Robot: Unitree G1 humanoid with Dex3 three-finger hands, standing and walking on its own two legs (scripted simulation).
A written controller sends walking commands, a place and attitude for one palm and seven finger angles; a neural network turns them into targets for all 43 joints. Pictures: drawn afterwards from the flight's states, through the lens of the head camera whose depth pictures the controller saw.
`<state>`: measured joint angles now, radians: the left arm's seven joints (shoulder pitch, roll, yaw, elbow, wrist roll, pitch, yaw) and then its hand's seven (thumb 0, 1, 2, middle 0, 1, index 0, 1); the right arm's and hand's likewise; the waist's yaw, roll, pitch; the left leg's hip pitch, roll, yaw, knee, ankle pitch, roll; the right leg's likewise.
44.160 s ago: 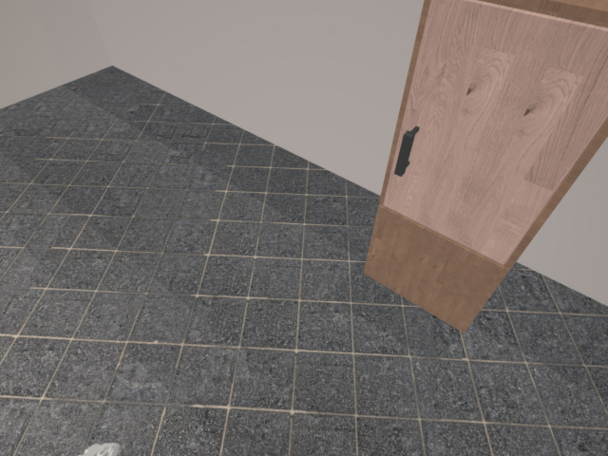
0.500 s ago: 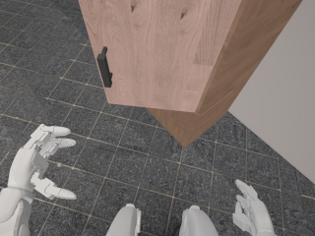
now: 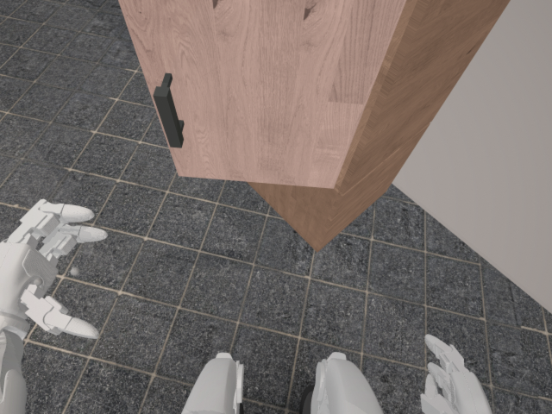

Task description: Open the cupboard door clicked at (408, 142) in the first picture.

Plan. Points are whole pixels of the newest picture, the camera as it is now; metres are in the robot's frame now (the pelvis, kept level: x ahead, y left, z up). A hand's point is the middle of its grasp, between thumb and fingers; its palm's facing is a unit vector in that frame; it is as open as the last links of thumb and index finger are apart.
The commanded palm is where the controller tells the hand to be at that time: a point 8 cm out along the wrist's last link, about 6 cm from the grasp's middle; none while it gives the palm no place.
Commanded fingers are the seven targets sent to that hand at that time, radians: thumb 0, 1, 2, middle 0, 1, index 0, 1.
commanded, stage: raise the hand with hooked fingers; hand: left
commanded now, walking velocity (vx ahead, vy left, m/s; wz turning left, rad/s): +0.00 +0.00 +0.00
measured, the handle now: (172, 111) +0.59 +0.22 +0.01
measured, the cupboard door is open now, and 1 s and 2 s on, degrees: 45 45 45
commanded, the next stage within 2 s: move the hooked fingers beside the handle in 0.28 s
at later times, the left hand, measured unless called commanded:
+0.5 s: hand (72, 269) +0.28 +0.28 +0.04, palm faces -0.01 -1.00 -0.05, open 14.0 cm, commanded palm +0.28 +0.32 +0.04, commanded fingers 0.00 -0.50 0.30 -0.30 -1.20 -0.30 -1.20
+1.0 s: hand (103, 206) +0.38 +0.27 +0.03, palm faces -0.02 -1.00 -0.04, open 14.0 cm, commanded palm +0.37 +0.32 +0.03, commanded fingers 0.00 -0.50 0.30 -0.30 -1.20 -0.30 -1.20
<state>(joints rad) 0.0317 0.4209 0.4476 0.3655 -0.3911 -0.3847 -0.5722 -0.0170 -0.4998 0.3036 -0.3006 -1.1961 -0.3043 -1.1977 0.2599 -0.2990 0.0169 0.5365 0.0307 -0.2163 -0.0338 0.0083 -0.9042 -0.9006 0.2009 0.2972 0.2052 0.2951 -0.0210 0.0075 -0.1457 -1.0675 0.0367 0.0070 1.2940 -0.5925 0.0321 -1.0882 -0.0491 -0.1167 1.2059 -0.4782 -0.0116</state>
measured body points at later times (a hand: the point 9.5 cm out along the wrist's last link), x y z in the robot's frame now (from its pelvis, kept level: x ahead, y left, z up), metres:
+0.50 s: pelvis +0.00 +0.00 +0.00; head +0.10 +0.03 +0.43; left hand +0.28 +0.33 +0.04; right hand +0.17 -0.24 -0.08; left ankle +0.01 +0.10 -0.63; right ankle +0.05 -0.12 -0.63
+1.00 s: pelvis +0.00 +0.00 -0.01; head +0.13 +0.03 +0.42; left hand +0.37 +0.33 +0.03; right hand +0.11 -0.27 -0.11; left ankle +0.01 +0.10 -0.63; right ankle +0.05 -0.12 -0.63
